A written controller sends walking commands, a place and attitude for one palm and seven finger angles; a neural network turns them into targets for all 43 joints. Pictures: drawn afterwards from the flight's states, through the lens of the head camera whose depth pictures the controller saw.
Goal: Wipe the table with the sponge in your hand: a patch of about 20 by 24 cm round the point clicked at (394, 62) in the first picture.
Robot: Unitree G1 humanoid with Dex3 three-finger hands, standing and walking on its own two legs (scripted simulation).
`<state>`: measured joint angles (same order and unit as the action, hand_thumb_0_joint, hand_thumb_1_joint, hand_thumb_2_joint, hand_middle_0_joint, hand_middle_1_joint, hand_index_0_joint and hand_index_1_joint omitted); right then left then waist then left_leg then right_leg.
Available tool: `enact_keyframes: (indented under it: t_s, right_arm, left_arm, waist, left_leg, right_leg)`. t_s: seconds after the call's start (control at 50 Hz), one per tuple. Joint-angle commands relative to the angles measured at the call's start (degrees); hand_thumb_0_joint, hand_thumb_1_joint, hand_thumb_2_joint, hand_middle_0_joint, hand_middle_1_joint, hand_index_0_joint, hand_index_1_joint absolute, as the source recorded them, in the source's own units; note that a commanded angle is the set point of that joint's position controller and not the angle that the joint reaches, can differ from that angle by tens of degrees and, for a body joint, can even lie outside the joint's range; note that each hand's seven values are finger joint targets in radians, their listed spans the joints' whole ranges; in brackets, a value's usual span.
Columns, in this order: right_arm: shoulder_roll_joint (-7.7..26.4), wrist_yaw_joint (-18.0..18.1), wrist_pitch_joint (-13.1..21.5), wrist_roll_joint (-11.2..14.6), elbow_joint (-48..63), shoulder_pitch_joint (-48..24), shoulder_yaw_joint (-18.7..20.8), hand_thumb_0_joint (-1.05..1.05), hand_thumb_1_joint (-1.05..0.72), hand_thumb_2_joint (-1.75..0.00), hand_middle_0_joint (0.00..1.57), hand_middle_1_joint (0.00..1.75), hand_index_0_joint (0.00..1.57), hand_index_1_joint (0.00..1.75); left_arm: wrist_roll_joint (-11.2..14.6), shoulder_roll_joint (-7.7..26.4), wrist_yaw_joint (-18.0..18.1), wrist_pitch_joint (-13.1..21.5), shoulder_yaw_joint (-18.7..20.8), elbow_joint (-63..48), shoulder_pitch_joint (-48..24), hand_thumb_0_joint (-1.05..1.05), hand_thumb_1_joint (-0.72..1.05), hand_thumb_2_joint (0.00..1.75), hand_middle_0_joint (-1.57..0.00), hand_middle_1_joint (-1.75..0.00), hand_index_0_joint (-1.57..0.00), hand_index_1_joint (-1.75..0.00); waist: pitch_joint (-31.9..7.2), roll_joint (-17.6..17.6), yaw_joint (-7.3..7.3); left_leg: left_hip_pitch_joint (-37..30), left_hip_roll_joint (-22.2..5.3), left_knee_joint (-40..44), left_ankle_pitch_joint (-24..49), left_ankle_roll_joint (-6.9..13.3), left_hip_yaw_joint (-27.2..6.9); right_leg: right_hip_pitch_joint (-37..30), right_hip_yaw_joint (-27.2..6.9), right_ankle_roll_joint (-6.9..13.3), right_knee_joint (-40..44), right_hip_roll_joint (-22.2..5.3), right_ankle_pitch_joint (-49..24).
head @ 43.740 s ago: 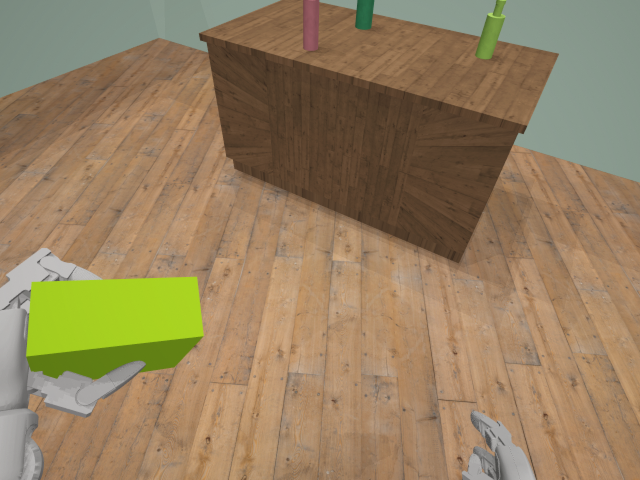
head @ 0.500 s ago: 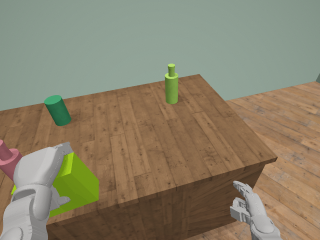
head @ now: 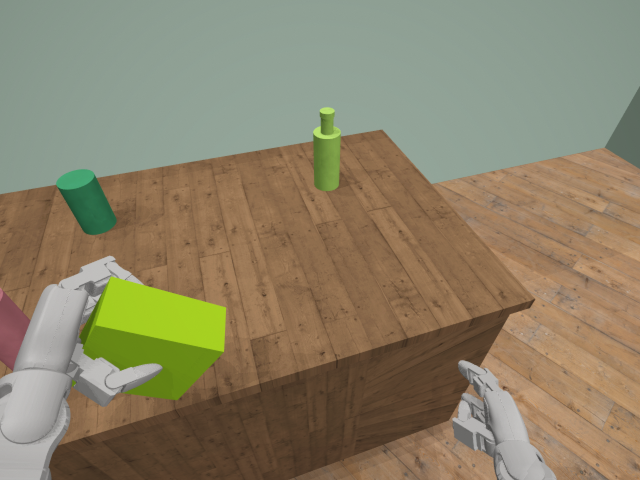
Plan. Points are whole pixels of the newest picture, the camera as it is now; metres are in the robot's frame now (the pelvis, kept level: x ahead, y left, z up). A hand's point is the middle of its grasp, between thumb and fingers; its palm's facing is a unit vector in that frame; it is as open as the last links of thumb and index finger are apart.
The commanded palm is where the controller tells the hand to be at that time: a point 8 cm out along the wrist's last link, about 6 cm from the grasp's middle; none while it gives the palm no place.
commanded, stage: step back with the hand held close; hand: left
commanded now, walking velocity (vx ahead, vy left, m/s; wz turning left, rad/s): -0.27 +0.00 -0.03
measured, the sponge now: (166, 348) +0.22 +0.22 +0.08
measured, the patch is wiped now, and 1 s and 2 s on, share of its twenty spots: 1.00 1.00 1.00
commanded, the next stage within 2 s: stop stepping back and stand still in 1.38 s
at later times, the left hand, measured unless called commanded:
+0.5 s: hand (85, 338) +0.19 +0.27 +0.14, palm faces +0.33 -0.85 -0.40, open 10.1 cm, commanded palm +0.14 +0.31 +0.18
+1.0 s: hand out of the picture +0.12 +0.31 +0.17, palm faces +0.45 -0.81 -0.36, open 10.1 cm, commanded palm +0.07 +0.33 +0.18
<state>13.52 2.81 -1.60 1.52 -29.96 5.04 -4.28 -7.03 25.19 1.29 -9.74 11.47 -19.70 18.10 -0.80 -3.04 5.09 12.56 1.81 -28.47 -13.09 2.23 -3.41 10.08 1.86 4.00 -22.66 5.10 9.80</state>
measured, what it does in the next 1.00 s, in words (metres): lifts its right foot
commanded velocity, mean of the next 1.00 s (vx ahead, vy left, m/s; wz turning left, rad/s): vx -0.32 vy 0.00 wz -0.07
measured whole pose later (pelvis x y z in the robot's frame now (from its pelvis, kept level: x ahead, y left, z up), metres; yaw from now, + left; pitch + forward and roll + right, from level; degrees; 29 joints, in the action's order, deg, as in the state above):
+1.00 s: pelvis -0.08 +0.04 -0.01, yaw +1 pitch +2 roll -5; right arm 10.0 2.5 3.6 -0.9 -34.2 11.8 -0.6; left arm 0.1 23.9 8.2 5.3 22.6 -36.1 24.9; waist -1.4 2.0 1.3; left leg 28.8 -1.0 -34.6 -7.6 4.6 0.4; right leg 24.9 -2.3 -1.1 -58.2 5.2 23.7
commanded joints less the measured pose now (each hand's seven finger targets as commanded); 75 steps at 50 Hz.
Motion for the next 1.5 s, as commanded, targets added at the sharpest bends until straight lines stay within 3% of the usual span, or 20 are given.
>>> enact_keyframes:
  t_s: [0.0,0.06,0.16,0.48,0.56,0.62,0.68,0.76,0.84,0.9,1.08,1.16,1.22,1.24,1.28,1.34,1.38,1.4,1.44,1.48]
  right_arm:
    - [6.61,1.62,3.24,-0.67,8.97,-2.63,3.33,0.0,-0.9,-0.9,0.2,0.3,0.2,0.3]
    - [7.69,2.01,3.72,-1.18,8.44,-1.56,4.13,0.0,-0.9,-0.9,0.2,0.3,0.2,0.3]
    - [7.77,2.23,3.44,-0.96,7.05,0.77,5.91,0.0,-0.9,-0.9,0.2,0.3,0.2,0.3]
    - [9.02,2.06,6.43,-2.45,6.52,0.57,6.89,0.0,-0.9,-0.9,0.2,0.3,0.2,0.3]
    - [8.29,1.66,5.63,-1.81,6.44,1.86,7.18,0.0,-0.9,-0.9,0.2,0.3,0.2,0.3]
    - [7.72,1.38,4.91,-1.19,6.24,2.58,7.34,0.0,-0.9,-0.9,0.2,0.3,0.2,0.3]
    - [6.89,1.27,4.43,-0.97,6.78,1.83,6.72,0.0,-0.9,-0.9,0.2,0.3,0.2,0.3]
    - [7.31,1.69,3.97,-0.9,8.18,0.74,6.84,0.0,-0.9,-0.9,0.2,0.3,0.2,0.3]
    - [8.42,1.33,6.53,-3.42,6.77,-0.05,7.46,0.0,-0.9,-0.9,0.2,0.3,0.2,0.3]
    - [6.81,0.56,8.0,-2.63,4.43,1.86,8.07,0.0,-0.9,-0.9,0.2,0.3,0.2,0.3]
    - [6.03,0.09,8.89,-2.01,2.04,0.59,6.52,0.0,-0.9,-0.9,0.2,0.3,0.2,0.3]
    - [5.31,-0.42,7.24,-1.57,3.04,0.02,6.77,0.0,-0.9,-0.9,0.2,0.3,0.2,0.3]
    - [4.31,0.48,6.83,0.5,2.9,-1.09,7.43,0.0,-0.9,-0.9,0.2,0.3,0.2,0.3]
    - [5.46,0.71,7.19,0.61,4.12,-1.75,7.79,0.0,-0.9,-0.9,0.2,0.3,0.2,0.3]
    - [1.77,0.59,5.79,-0.06,5.57,-2.52,4.88,0.0,-0.9,-0.9,0.2,0.3,0.2,0.3]
    - [4.29,1.58,4.17,-0.62,4.08,-2.89,3.72,0.0,-0.9,-0.9,0.2,0.3,0.2,0.3]
    - [6.39,2.59,5.29,-0.24,4.69,-2.76,5.75,0.0,-0.9,-0.9,0.2,0.3,0.2,0.3]
    - [7.56,1.96,6.23,-0.39,5.26,-0.18,7.36,0.0,-0.9,-0.9,0.2,0.3,0.2,0.3]
    - [7.65,-0.04,7.96,0.76,4.44,3.32,8.99,0.0,-0.9,-0.9,0.2,0.3,0.2,0.3]
    - [6.94,-0.94,9.06,-0.89,4.98,3.96,8.29,0.0,-0.9,-0.9,0.2,0.3,0.2,0.3]
  left_arm:
    - [11.29,9.41,5.03,13.89,11.08,-25.52,-3.96,0.0,0.1,1.3,-1.2,-1.6,-1.2,-1.6]
    - [11.77,10.21,6.5,16.67,14.21,-30.72,3.48,0.0,0.1,1.3,-1.2,-1.6,-1.2,-1.6]
    - [11.66,9.27,7.16,17.69,16.59,-26.81,9.66,0.0,0.1,1.3,-1.2,-1.6,-1.2,-1.6]
    - [7.96,8.06,6.83,19.6,15.92,-28.73,4.61,0.0,0.1,1.3,-1.2,-1.6,-1.2,-1.6]
    - [8.22,6.87,6.4,19.57,15.91,-23.87,5.1,0.0,0.1,1.3,-1.2,-1.6,-1.2,-1.6]
    - [9.66,5.96,6.77,19.69,13.31,-23.11,3.75,0.0,0.1,1.3,-1.2,-1.6,-1.2,-1.6]
    - [10.11,6.31,7.28,19.79,12.31,-24.95,3.44,0.0,0.1,1.3,-1.2,-1.6,-1.2,-1.6]
    - [10.06,8.82,7.91,20.23,15.6,-29.53,5.74,0.0,0.1,1.3,-1.2,-1.6,-1.2,-1.6]
    - [6.73,10.94,8.08,20.81,18.89,-33.53,0.21,0.0,0.1,1.3,-1.2,-1.6,-1.2,-1.6]
    - [7.47,7.19,8.07,19.82,16.34,-30.9,-0.02,0.0,0.1,1.3,-1.2,-1.6,-1.2,-1.6]
    - [8.5,4.47,6.75,19.33,11.83,-27.17,0.56,0.0,0.1,1.3,-1.2,-1.6,-1.2,-1.6]
    - [10.03,8.29,5.77,21.32,16.24,-29.21,4.71,0.0,0.1,1.3,-1.2,-1.6,-1.2,-1.6]
    - [10.62,9.83,5.69,23.6,15.1,-30.84,3.01,0.0,0.1,1.3,-1.2,-1.6,-1.2,-1.6]
    - [10.41,12.09,5.76,23.34,18.2,-29.32,4.51,0.0,0.1,1.3,-1.2,-1.6,-1.2,-1.6]
    - [10.77,7.73,5.02,22.17,15.99,-24.32,4.59,0.0,0.1,1.3,-1.2,-1.6,-1.2,-1.6]
    - [10.08,7.81,5.06,22.39,14.86,-19.52,-3.03,0.0,0.1,1.3,-1.2,-1.6,-1.2,-1.6]
    - [10.37,8.14,5.81,23.19,14.52,-22.97,-3.46,0.0,0.1,1.3,-1.2,-1.6,-1.2,-1.6]
    - [10.29,8.55,6.29,23.36,14.7,-26.36,-2.3,0.0,0.1,1.3,-1.2,-1.6,-1.2,-1.6]
    - [9.59,6.18,6.85,23.52,14.16,-25.95,2.68,0.0,0.1,1.3,-1.2,-1.6,-1.2,-1.6]
    - [10.56,5.59,5.9,22.47,13.35,-34.77,8.72,0.0,0.1,1.3,-1.2,-1.6,-1.2,-1.6]
  waist:
    - [-9.18,-1.96,-3.24]
    - [-10.54,-9.39,-3.25]
    - [-11.73,-1.01,-4.02]
    - [-6.42,-5.9,-4.01]
    - [-5.98,0.35,-4.96]
    - [-6.23,6.53,-5.83]
    - [-7.92,7.57,-6.67]
    - [-8.3,0.89,-6.1]
    - [-5.11,-16.28,-6.31]
    - [-7.29,-4.37,-4.79]
    - [-12.27,-10.17,-5.41]
    - [-14.98,-6.48,-4.67]
    - [-10.02,19.25,-4.56]
    - [-8.78,21.04,-3.87]
    - [-4.83,12.47,-5.55]
    - [0.26,2.74,-7.23]
    - [-5.61,-4.43,-6.62]
    - [-9.64,-12.9,-5.69]
    - [-13.82,-7.79,-5.86]
    - [-17.84,-9.81,-6.11]
  left_leg:
    - [-2.62,-2.78,-3.44,-0.22,1.15,-4.47]
    - [2.38,-5.63,-0.68,3.98,1.75,-8.31]
    - [5.41,-7.39,-1.84,11.05,1.12,-10.05]
    - [23.96,-11.94,10.52,-12.01,5.34,-17.58]
    - [26.12,-8.2,2.27,-18.67,3.56,-11.93]
    - [12.97,-3.72,-13.41,-15.07,-0.31,-5.98]
    - [7.24,-3.87,-16.84,-9.17,-1.13,-3.9]
    - [9.83,-7.64,-3.63,-7.74,0.71,-7.6]
    - [27.4,-21.37,20.21,-30.18,8.07,-25.89]
    - [11.81,-18.11,11.81,-14.11,6.43,-15.65]
    - [-1.22,-14.44,12.64,-10.68,0.88,-11.86]
    - [0.95,-11.09,3.21,-9.22,-1.69,-6.14]
    - [4.53,2.36,-46.74,-16.95,-5.52,3.51]
    - [12.49,2.6,-57.43,-21.24,-5.37,0.27]
    - [21.55,-3.37,-50.24,-18.55,-3.99,-3.82]
    - [17.62,-3.83,-10.6,-12.36,-3.41,-0.57]
    - [1.86,-8.64,10.65,21.87,-2.06,-1.23]
    - [-12.96,-19.11,3.53,49.24,1.45,-11.76]
    - [-19.07,-22.86,0.79,49.89,4.39,-11.35]
    - [-18.9,-17.41,-0.41,53.47,0.79,-10.7]
  right_leg:
    - [5.92,-11.92,0.93,4.06,-14.56,-2.88]
    - [2.97,-9.06,0.21,-2.1,-12.54,-6.17]
    - [2.5,-7.11,-0.5,-5.77,-11.02,-9.5]
    - [-5.33,-6.03,-3.43,-13.56,-2.98,1.69]
    - [-4.49,-10.31,-1.14,-9.16,-8.29,-6.37]
    - [13.43,-18.04,3.69,1.09,-17.37,3.37]
    - [17.98,-16.12,4.02,0.31,-19.54,-2.67]
    - [15.96,-9.46,0.22,-8.18,-12.74,-1.93]
    - [6.67,-6.59,-4.97,-43.64,0.45,13.31]
    - [16.67,-6.85,-4.94,-42.07,-1.24,15.14]
    - [9.59,-3.66,-3.75,-12.0,-0.72,13.73]
    - [2.16,-3.42,-1.17,4.17,-3.57,4.18]
    - [17.48,-16.17,8.9,9.91,-24.02,-16.37]
    - [17.21,-16.8,10.07,6.83,-24.38,-27.61]
    - [7.55,-11.73,7.89,1.21,-23.25,-37.6]
    - [3.04,-6.36,1.52,-11.02,-16.8,-48.24]
    - [7.59,-4.53,-1.8,-20.46,-9.3,-21.13]
    - [22.69,-5.08,-3.33,-26.88,-4.91,8.65]
    - [29.81,-7.97,-3.54,-36.24,-3.27,22.36]
    - [27.71,-6.46,-4.85,-35.19,-3.01,21.97]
